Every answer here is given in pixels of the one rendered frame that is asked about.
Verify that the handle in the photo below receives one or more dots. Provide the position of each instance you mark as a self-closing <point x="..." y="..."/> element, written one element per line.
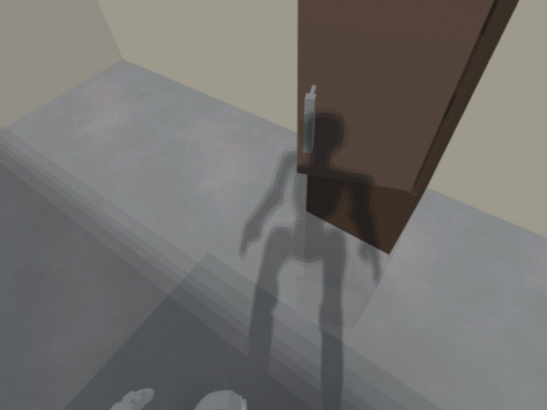
<point x="309" y="120"/>

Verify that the cupboard door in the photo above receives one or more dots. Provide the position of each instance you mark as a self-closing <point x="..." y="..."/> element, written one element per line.
<point x="385" y="71"/>

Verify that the left robot hand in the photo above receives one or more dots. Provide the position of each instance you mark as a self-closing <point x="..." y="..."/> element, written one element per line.
<point x="134" y="400"/>

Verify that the robot left thigh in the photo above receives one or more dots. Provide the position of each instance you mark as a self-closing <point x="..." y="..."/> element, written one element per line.
<point x="222" y="400"/>

